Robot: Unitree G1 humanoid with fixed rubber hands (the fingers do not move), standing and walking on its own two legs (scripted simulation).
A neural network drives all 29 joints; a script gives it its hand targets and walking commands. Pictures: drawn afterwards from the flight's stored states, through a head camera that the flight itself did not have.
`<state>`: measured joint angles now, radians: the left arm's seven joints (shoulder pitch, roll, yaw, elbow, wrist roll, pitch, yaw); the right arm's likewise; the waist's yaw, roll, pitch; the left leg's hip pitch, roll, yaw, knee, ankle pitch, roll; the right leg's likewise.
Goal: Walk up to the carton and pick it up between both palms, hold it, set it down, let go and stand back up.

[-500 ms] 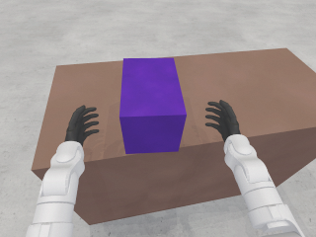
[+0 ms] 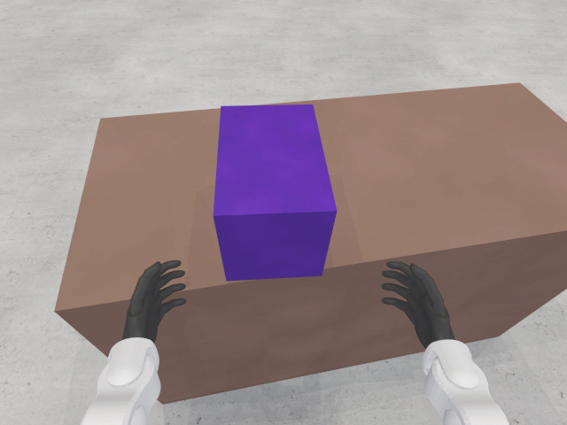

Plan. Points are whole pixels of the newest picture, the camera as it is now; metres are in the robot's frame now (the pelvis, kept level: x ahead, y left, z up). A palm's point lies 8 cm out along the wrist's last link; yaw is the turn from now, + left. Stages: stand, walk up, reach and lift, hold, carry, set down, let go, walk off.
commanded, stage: set down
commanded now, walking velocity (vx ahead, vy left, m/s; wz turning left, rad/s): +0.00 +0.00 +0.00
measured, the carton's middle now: (270, 190) +0.48 +0.06 +0.03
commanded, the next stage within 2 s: none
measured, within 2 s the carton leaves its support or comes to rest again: neither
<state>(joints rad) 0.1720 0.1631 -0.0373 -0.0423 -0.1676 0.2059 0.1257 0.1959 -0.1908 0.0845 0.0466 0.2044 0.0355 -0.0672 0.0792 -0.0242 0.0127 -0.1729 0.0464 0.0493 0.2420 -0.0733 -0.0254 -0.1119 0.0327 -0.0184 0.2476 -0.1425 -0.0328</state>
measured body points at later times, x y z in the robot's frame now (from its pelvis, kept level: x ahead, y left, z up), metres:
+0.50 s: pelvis +0.01 +0.00 +0.00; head +0.02 +0.01 +0.45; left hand +0.23 +0.22 +0.02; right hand +0.25 -0.16 +0.02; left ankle +0.03 +0.13 -0.75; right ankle -0.01 -0.10 -0.75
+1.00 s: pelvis +0.02 +0.00 +0.00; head +0.04 +0.01 +0.45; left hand +0.18 +0.23 -0.03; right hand +0.19 -0.17 -0.03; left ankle +0.03 +0.13 -0.75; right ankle -0.01 -0.10 -0.75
